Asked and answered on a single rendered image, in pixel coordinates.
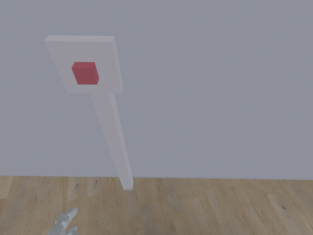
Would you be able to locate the button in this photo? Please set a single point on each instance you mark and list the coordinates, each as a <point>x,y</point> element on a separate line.
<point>85,73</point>

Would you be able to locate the robot left hand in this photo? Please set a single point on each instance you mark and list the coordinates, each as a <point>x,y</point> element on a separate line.
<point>62,223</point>

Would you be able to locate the panel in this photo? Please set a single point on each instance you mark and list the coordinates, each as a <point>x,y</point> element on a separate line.
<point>64,51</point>

